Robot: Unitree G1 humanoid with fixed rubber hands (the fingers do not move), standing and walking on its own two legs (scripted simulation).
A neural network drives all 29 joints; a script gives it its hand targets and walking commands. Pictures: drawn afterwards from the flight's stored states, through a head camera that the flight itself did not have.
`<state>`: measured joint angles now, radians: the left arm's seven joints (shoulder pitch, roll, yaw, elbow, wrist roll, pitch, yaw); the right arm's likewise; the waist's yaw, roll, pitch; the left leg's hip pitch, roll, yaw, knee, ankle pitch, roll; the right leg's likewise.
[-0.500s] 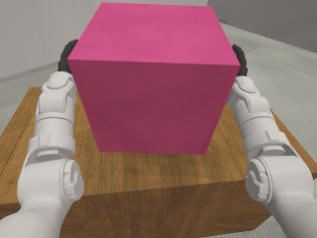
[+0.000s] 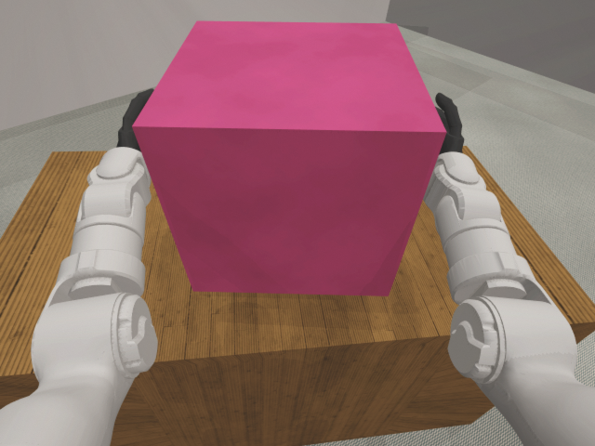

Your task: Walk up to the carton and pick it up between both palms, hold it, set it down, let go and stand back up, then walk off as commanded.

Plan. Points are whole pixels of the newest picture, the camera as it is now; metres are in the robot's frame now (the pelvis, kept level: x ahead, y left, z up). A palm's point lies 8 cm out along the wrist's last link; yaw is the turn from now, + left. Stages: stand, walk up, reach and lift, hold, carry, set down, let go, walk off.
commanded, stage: set down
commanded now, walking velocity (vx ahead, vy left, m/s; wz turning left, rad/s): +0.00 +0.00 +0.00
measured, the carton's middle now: (293, 159) +0.50 +0.00 +0.14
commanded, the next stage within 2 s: none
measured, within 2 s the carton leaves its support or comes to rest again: neither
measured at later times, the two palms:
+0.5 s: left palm (141, 159) +0.45 +0.21 +0.17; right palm (432, 176) +0.41 -0.18 +0.18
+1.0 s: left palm (144, 171) +0.46 +0.22 +0.14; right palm (417, 190) +0.42 -0.17 +0.14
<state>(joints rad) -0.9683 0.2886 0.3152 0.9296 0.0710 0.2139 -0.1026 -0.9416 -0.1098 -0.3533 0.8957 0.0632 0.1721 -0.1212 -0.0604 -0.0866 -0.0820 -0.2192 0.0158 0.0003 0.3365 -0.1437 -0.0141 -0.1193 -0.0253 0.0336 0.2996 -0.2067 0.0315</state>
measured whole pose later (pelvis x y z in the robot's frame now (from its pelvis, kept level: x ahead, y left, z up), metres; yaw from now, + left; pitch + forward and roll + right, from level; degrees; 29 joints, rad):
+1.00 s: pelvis +0.01 +0.01 +0.00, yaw +0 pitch +2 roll +0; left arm -1.03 0.31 0.39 1.15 0.07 0.09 -0.15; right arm -0.89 0.02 -0.58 0.86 -0.17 0.10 -0.08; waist -0.06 -0.09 -0.01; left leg -0.22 0.00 0.00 0.34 -0.16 0.00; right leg -0.12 -0.04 0.03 0.30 -0.22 0.05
